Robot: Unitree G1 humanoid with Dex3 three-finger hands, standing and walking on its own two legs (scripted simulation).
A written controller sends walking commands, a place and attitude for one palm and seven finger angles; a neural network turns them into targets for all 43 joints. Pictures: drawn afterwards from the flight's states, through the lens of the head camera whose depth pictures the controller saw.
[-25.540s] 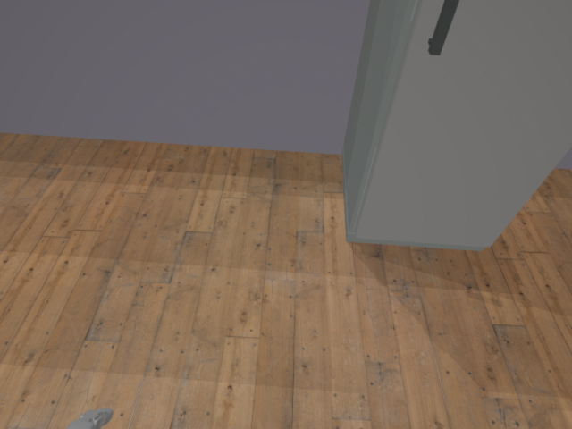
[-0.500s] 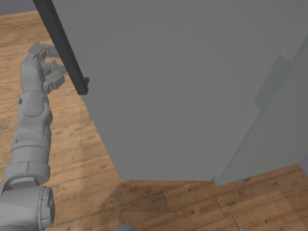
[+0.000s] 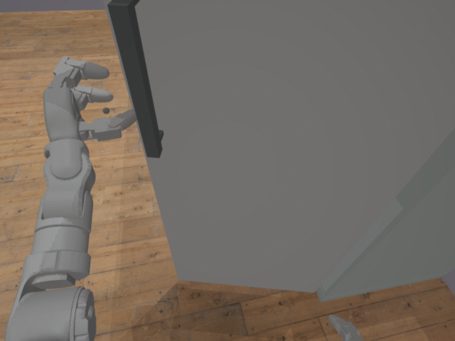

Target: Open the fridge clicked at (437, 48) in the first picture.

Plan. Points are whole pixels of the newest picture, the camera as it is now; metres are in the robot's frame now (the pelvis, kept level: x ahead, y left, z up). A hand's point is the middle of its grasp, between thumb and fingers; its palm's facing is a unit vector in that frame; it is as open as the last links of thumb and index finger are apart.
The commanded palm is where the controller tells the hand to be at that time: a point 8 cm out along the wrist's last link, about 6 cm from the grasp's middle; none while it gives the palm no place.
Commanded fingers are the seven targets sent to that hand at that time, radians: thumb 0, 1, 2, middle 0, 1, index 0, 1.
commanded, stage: loosen the grip on the handle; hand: left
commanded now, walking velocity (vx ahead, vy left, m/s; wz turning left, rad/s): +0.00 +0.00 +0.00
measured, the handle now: (145, 87) +0.42 +0.16 +0.24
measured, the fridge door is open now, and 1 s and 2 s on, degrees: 75 76 76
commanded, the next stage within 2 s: slip the hand off the handle in 0.24 s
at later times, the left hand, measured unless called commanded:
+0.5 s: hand (92, 117) +0.40 +0.26 +0.19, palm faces +0.40 -0.90 -0.19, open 14.4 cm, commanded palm +0.36 +0.30 +0.20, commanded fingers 0.00 -0.55 0.20 -0.25 -1.15 -0.25 -1.15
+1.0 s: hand (50, 114) +0.40 +0.32 +0.19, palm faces +0.38 -0.91 -0.18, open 14.7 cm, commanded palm +0.34 +0.35 +0.20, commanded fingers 0.00 -0.55 0.20 -0.25 -1.15 -0.25 -1.15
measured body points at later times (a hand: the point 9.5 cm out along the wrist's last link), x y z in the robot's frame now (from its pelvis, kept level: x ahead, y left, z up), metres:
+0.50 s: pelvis +0.03 -0.03 +0.00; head +0.06 -0.04 +0.45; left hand +0.38 +0.30 +0.20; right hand +0.17 -0.29 -0.11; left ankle +0.02 +0.11 -0.74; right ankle +0.01 -0.15 -0.74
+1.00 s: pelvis +0.00 -0.03 -0.01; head +0.05 -0.02 +0.43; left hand +0.37 +0.37 +0.20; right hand +0.06 -0.31 -0.12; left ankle +0.02 +0.11 -0.74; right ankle +0.01 -0.15 -0.74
